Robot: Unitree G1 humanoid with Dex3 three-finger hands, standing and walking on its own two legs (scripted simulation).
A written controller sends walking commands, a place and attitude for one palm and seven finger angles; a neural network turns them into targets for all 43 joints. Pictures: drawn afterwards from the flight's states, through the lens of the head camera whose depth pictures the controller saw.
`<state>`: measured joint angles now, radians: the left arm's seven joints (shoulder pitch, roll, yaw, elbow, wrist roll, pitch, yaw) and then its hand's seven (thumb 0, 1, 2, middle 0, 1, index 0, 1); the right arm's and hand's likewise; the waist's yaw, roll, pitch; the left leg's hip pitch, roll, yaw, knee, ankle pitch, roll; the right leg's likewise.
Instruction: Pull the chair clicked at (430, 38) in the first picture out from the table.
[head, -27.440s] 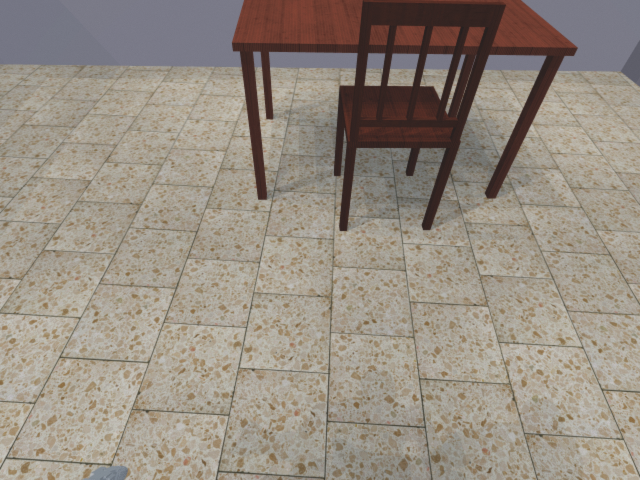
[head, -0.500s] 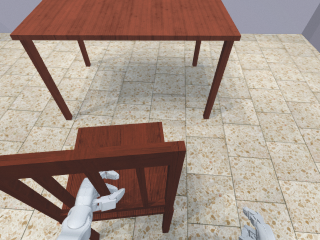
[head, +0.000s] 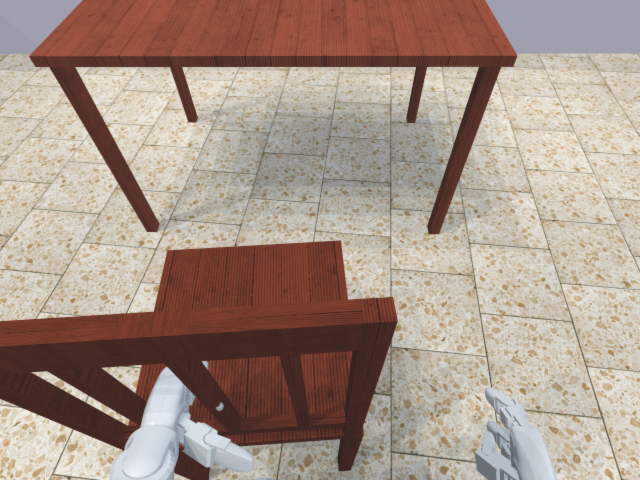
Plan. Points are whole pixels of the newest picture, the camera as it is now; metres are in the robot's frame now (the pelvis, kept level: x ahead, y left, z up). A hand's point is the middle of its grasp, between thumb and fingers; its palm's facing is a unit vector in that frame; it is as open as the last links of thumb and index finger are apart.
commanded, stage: open the thumb and straighten the fingers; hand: left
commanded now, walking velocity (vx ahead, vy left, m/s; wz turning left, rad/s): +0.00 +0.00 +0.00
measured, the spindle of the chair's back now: (212, 396) +0.23 +0.14 -0.03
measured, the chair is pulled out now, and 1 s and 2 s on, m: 0.61 0.61 0.62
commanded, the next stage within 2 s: draw the fingers out of the gap in 0.02 s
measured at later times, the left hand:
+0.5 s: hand (208, 466) +0.16 +0.14 -0.04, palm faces -0.03 -0.99 -0.15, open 17.4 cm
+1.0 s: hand out of the picture +0.10 +0.14 -0.03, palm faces -0.01 -0.99 -0.13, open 17.4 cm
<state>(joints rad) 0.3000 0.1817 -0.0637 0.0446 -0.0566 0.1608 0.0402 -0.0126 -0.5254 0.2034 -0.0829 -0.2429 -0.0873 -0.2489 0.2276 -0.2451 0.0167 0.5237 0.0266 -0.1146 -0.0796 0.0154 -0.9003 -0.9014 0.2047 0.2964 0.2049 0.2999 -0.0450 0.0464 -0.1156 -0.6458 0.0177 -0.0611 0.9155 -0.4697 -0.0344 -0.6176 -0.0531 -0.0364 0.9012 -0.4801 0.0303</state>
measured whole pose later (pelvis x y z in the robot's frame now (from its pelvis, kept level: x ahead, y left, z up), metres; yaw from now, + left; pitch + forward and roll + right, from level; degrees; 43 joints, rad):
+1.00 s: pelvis -0.01 +0.01 -0.02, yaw +0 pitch +13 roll -2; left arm 0.85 0.19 -0.13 -0.35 -0.01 0.14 0.03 -0.01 -0.53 0.20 0.00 0.00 -0.01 0.00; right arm 0.25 -0.20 -0.01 0.41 0.04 -0.08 -0.12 0.02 -0.90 -0.90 0.20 0.30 0.20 0.30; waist -0.02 0.05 -0.20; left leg -0.78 0.01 -0.08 1.09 -0.54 -0.02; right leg -0.73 -0.05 -0.05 1.04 -0.53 0.04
